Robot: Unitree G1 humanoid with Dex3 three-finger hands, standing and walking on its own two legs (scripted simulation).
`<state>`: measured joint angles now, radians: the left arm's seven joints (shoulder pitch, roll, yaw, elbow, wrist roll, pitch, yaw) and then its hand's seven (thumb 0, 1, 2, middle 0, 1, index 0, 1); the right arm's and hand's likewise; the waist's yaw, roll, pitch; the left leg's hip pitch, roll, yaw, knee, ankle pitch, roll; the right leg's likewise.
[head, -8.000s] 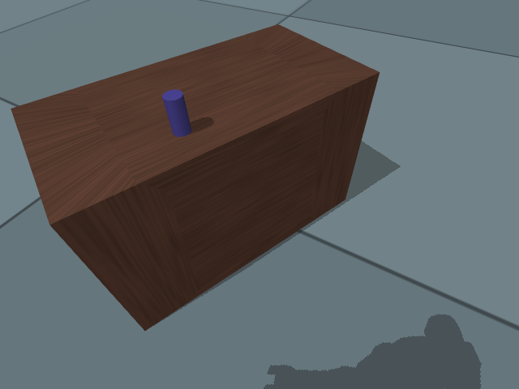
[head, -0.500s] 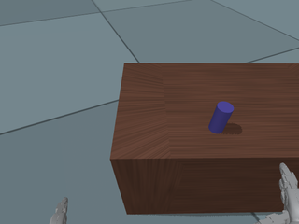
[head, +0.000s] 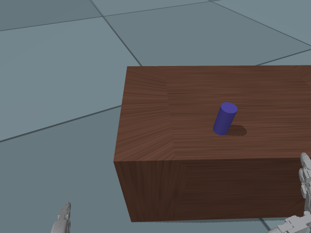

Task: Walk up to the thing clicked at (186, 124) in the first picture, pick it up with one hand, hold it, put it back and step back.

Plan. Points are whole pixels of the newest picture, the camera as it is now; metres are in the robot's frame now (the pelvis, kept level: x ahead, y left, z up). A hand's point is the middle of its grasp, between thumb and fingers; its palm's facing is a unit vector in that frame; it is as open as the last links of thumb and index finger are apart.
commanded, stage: rise first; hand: right
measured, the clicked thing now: (224, 119) +0.49 -0.23 -0.02
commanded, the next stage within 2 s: go down in 0.32 s
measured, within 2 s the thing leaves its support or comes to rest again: neither
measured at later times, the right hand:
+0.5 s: hand (293, 198) +0.18 -0.26 +0.07, palm faces +0.33 +0.86 -0.40, open 17.5 cm
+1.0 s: hand (295, 143) +0.30 -0.32 +0.10, palm faces +0.19 +0.98 -0.04, open 17.6 cm
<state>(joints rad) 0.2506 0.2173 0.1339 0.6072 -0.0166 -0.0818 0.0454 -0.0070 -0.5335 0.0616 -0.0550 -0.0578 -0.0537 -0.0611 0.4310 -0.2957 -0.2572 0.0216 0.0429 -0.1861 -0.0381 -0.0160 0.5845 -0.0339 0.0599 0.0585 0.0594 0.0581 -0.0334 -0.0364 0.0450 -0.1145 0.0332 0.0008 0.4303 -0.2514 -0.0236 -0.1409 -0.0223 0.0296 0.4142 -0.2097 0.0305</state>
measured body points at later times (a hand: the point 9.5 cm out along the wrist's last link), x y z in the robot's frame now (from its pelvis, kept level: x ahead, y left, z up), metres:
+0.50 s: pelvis -0.01 +0.00 +0.00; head -0.01 +0.02 +0.45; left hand +0.15 +0.26 -0.09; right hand +0.16 -0.31 +0.10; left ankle -0.01 +0.13 -0.74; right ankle +0.01 -0.14 -0.74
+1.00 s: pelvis -0.01 +0.00 -0.01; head +0.00 -0.01 +0.44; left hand +0.15 +0.26 -0.09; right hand +0.28 -0.37 +0.10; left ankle -0.01 +0.13 -0.74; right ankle +0.01 -0.14 -0.74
